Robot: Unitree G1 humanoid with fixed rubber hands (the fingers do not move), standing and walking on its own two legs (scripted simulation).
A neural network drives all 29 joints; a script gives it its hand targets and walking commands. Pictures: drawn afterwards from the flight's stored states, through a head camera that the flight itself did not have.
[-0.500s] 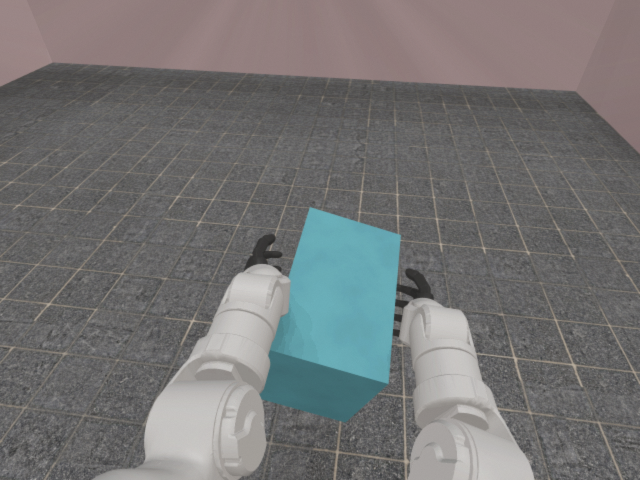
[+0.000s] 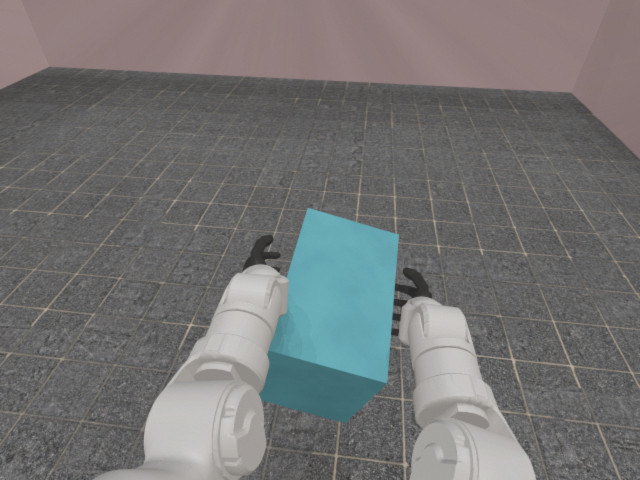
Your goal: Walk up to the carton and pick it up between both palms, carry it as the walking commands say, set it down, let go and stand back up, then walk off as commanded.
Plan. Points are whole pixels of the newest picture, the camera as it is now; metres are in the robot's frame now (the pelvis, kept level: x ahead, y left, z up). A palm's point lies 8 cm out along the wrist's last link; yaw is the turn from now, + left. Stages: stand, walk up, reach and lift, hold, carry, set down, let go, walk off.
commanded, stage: reach and lift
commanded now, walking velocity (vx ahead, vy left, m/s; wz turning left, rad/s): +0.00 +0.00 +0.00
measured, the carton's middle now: (326, 315) +0.37 +0.00 +0.00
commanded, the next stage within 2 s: hold in 0.74 s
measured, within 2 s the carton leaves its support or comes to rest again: neither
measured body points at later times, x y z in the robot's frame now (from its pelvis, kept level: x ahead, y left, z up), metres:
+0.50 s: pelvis +0.00 +0.00 +0.00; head -0.07 +0.00 +0.45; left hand +0.36 +0.10 +0.09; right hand +0.33 -0.13 +0.06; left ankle +0.08 +0.12 -0.71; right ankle +0.07 -0.15 -0.71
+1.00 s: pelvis -0.01 +0.00 +0.00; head -0.08 +0.01 +0.44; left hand +0.35 +0.11 +0.09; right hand +0.32 -0.12 +0.07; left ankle +0.08 +0.12 -0.71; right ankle +0.07 -0.15 -0.71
